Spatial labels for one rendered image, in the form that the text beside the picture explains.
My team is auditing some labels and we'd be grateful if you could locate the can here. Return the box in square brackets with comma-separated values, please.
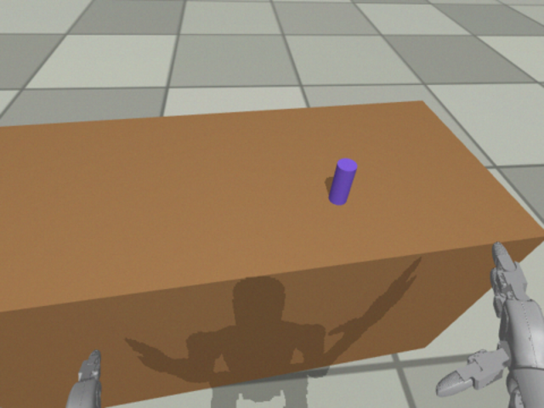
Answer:
[329, 158, 358, 206]

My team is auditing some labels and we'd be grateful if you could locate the right robot hand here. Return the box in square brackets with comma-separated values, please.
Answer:
[436, 241, 544, 397]

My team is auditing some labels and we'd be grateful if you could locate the left robot hand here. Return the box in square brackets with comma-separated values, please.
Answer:
[65, 349, 101, 408]

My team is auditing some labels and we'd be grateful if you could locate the right robot arm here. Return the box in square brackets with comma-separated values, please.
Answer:
[506, 367, 544, 408]

